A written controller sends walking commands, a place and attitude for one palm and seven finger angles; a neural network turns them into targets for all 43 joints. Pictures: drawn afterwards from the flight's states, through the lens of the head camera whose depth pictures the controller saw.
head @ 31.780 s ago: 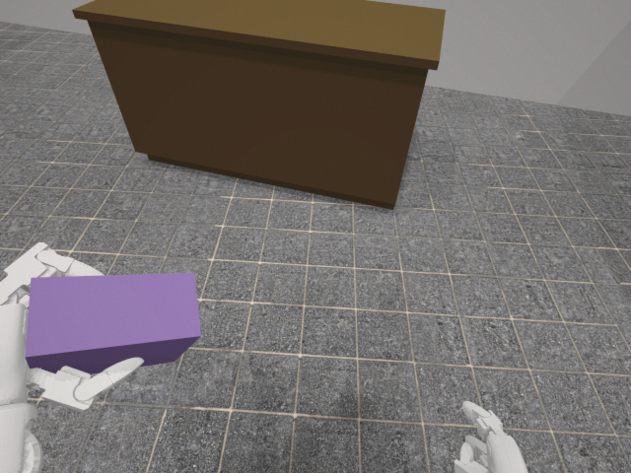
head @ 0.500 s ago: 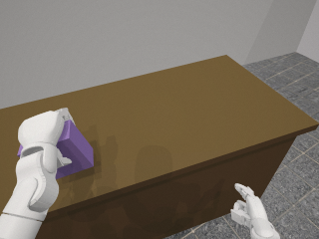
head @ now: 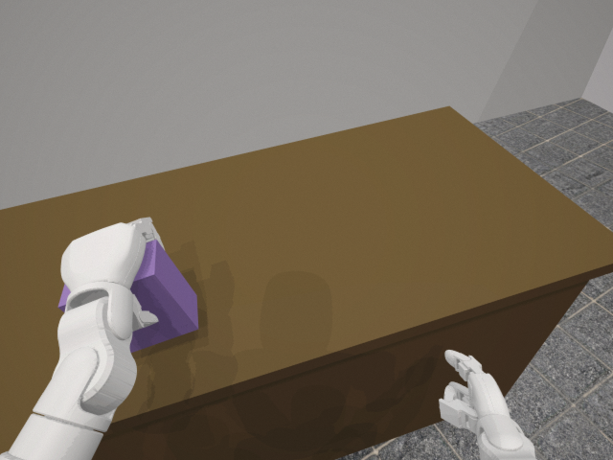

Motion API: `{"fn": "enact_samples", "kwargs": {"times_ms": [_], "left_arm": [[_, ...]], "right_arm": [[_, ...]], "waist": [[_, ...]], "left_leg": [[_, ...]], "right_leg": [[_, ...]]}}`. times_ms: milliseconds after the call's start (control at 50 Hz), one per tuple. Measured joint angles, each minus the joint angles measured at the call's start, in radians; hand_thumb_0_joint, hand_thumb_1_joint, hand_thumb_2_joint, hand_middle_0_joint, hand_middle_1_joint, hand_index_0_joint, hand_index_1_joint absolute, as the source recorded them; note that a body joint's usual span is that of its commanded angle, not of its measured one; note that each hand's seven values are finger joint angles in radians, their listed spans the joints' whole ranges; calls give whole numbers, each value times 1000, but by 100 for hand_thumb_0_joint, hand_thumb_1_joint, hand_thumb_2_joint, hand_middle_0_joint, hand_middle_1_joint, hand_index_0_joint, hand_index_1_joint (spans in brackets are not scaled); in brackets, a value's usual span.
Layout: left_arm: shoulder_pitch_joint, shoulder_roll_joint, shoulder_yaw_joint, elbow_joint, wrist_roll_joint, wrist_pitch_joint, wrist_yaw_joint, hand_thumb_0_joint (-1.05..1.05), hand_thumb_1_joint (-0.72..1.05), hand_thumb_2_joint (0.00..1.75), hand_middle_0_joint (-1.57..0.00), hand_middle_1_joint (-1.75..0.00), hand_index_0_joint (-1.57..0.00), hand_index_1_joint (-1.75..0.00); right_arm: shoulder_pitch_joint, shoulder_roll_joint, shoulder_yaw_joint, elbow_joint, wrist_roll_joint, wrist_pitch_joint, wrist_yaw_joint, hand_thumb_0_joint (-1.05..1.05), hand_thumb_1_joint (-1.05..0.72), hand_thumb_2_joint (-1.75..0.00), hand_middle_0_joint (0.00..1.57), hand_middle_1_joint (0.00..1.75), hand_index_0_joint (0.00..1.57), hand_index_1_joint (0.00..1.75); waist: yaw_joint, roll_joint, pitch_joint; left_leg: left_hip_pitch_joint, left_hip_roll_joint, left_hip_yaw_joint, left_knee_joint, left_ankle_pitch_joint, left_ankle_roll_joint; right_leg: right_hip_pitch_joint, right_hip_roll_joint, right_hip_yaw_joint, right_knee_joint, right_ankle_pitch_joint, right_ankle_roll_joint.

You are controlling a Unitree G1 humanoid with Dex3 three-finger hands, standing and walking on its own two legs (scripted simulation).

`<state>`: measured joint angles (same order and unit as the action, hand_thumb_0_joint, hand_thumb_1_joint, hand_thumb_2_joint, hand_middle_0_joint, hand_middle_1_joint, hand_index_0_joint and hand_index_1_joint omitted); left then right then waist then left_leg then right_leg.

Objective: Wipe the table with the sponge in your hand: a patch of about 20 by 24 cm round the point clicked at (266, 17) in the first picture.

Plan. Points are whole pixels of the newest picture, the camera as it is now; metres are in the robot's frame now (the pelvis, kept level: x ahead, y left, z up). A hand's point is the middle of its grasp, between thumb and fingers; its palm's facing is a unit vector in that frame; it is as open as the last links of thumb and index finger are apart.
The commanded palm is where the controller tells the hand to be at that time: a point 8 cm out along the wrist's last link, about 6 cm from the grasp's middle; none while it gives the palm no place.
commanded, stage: move the sponge above the wiping area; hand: left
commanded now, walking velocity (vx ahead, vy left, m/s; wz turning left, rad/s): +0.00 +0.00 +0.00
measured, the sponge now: (145, 309) +0.27 +0.28 +0.06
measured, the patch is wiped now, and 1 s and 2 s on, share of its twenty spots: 0.00 0.00 0.00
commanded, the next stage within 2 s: lower the sponge onto the table in 1.24 s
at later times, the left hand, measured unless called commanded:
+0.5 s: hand (150, 279) +0.29 +0.26 +0.10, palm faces +0.03 -0.11 -0.99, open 10.3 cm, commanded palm +0.25 +0.26 +0.17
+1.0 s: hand (147, 282) +0.28 +0.27 +0.10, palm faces +0.04 -0.10 -0.99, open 10.3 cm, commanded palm +0.25 +0.26 +0.17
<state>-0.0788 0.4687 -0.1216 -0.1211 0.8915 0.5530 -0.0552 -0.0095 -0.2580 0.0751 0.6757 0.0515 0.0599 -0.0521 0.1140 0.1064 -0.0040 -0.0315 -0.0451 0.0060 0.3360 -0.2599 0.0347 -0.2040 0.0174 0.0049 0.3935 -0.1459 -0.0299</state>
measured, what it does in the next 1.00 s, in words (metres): stands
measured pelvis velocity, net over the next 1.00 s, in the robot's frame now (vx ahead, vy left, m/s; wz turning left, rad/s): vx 0.00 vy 0.00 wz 0.00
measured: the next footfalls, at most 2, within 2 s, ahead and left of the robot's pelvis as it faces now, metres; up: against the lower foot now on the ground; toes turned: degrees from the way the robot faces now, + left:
none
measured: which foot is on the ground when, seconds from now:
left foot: down 0.00-1.00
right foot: down 0.00-1.00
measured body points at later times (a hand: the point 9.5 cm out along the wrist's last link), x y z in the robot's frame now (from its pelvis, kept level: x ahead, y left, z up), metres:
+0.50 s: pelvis +0.00 +0.00 +0.00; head +0.00 -0.04 +0.45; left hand +0.28 +0.27 +0.16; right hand +0.25 -0.19 -0.08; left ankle -0.05 +0.10 -0.74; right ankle +0.04 -0.10 -0.74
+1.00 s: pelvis +0.00 +0.00 +0.00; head -0.01 -0.04 +0.45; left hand +0.28 +0.27 +0.16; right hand +0.25 -0.20 -0.08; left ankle -0.05 +0.10 -0.74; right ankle +0.04 -0.10 -0.74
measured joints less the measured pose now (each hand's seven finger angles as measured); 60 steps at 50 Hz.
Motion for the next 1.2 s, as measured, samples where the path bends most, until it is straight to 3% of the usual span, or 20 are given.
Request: {"fn": "enact_samples", "kwargs": {"times_ms": [80,140,280,380,500,600,740,960,1200], "left_arm": [[25,0,-25,-5,16,15,-32,0,-53,104,-71,-132,-73,-132],[28,2,-48,1,27,-10,-43,0,-53,104,-71,-132,-73,-132],[8,-3,-65,2,44,-77,-3,0,-53,104,-71,-132,-73,-132],[-27,-20,-62,39,47,-35,25,0,-53,104,-71,-132,-73,-132],[-60,-30,-70,93,44,24,4,0,-53,104,-71,-132,-73,-132],[-51,-26,-70,113,45,-9,-11,0,-53,104,-71,-132,-73,-132],[-23,-18,-48,98,42,-71,19,0,-53,104,-71,-132,-73,-132],[-63,-19,-55,132,31,-23,22,0,-53,104,-71,-132,-73,-132],[-28,-40,-75,79,40,-49,24,0,-53,104,-71,-132,-73,-132]], "right_arm": [[-3,-11,0,-11,-1,14,0,2,-91,-90,20,30,21,30],[1,-16,-3,-10,-5,15,-2,2,-91,-90,20,30,20,30],[12,-6,-11,6,-10,-4,-5,2,-91,-90,20,30,20,29],[3,3,-6,16,-2,4,4,2,-91,-90,20,30,20,29],[-3,0,1,9,5,19,7,2,-91,-90,20,30,20,30],[9,-6,0,6,1,18,0,2,-91,-90,20,30,20,30],[33,-11,-16,19,-4,3,-5,2,-91,-90,20,30,20,29],[13,-11,-13,27,8,3,-8,2,-91,-90,20,30,20,29],[4,-2,-9,17,3,12,6,2,-91,-90,20,30,20,29]], "waist": [[3,-3,5],[10,-9,10],[17,-18,6],[6,-13,-1],[-8,-11,3],[-10,-18,5],[-2,-23,4],[-6,-13,4],[3,-8,-6]], "left_leg": [[-4,-2,-2,2,-3,3],[0,-3,-7,3,-5,4],[16,1,-8,-6,-7,3],[17,0,-3,-15,-2,3],[6,-3,-2,-17,4,5],[1,-3,-1,-14,3,5],[11,2,0,-16,2,2],[12,-1,-4,-21,13,2],[22,0,0,-26,16,-1]], "right_leg": [[-4,-2,-2,5,-6,1],[1,-3,-6,4,-9,2],[19,0,-6,-9,-8,0],[17,0,-1,-14,-3,2],[4,-3,1,-12,0,4],[-1,-2,2,-9,0,3],[10,3,3,-17,3,0],[13,-1,0,-21,11,0],[18,1,4,-18,12,-3]]}}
